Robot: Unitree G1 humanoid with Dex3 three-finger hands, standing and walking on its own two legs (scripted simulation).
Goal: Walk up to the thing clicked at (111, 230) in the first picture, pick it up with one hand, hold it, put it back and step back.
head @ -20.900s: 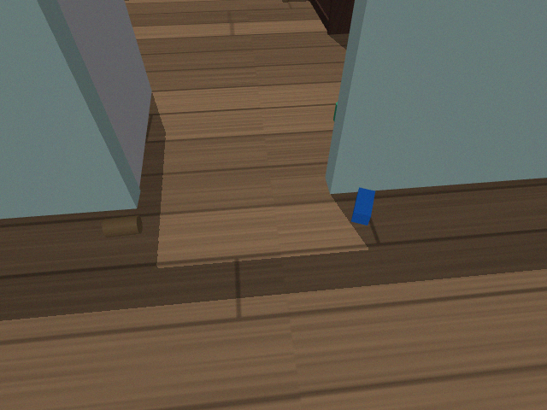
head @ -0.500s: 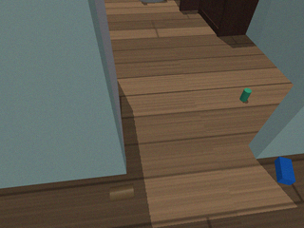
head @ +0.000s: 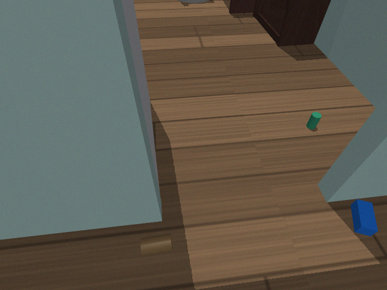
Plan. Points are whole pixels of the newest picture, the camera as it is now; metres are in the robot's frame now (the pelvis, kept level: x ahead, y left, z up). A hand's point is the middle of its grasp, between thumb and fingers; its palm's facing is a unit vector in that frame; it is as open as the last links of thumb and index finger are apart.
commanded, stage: stand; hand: left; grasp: from above
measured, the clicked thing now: (156, 244) +0.46 +0.19 -0.74
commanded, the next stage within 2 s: rise first in 0.16 s
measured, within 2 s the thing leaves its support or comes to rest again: neither
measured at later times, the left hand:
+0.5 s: hand out of the picture +0.15 +0.25 -0.17, palm faces +0.00 -0.94 -0.33, open 9.1 cm
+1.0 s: hand out of the picture +0.13 +0.26 -0.22, palm faces -0.11 -0.89 -0.44, open 14.1 cm
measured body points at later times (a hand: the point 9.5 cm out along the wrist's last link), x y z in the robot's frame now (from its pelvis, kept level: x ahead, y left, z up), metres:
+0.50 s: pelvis -0.01 -0.01 -0.02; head +0.04 +0.01 +0.43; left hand +0.15 +0.30 -0.15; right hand +0.09 -0.27 -0.14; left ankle +0.01 +0.13 -0.75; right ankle -0.02 -0.15 -0.75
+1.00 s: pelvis -0.01 +0.00 -0.08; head +0.08 +0.01 +0.36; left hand +0.13 +0.30 -0.19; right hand +0.15 -0.26 -0.17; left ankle +0.01 +0.13 -0.75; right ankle -0.02 -0.15 -0.75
